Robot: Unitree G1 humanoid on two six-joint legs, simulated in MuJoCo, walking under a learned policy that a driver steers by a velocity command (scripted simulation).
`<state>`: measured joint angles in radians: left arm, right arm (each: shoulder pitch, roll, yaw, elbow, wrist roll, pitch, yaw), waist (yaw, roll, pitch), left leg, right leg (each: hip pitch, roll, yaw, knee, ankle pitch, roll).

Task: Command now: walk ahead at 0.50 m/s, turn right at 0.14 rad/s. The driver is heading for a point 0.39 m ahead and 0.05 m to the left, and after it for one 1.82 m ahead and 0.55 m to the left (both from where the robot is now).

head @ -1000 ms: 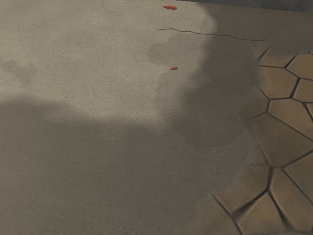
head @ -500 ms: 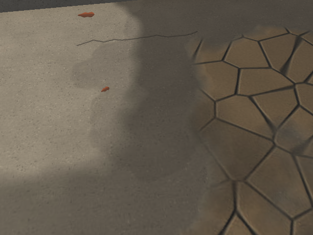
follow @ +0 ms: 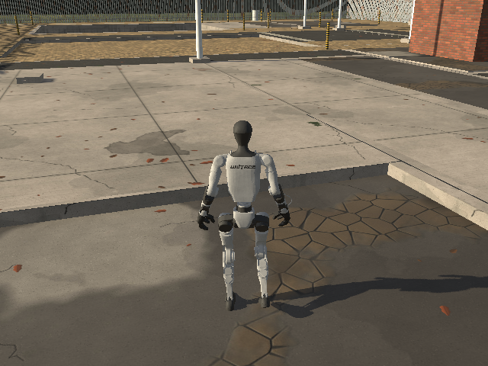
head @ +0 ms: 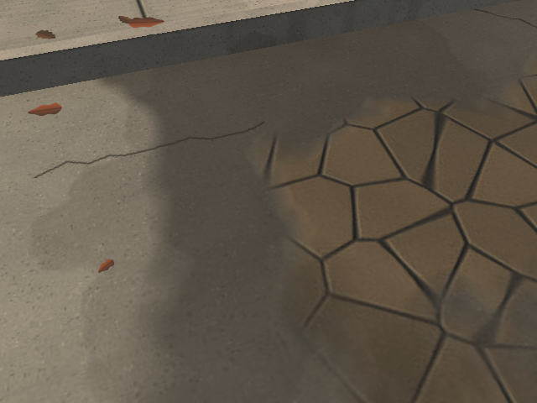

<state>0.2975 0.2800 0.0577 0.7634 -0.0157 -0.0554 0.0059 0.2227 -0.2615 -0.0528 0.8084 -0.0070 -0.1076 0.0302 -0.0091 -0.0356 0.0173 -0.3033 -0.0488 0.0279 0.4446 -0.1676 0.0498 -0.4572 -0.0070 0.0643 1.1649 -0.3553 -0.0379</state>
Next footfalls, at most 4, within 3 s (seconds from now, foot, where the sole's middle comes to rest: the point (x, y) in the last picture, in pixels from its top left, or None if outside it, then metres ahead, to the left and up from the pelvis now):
0.36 right None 0.36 -0.15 -0.77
0.84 left None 0.36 0.10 -0.77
1.28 right None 0.44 -0.12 -0.77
1.62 left None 0.29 0.08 -0.77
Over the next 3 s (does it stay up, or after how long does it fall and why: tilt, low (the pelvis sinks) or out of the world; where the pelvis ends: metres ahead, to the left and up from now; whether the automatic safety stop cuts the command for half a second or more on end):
stays up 0.92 0.34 0.00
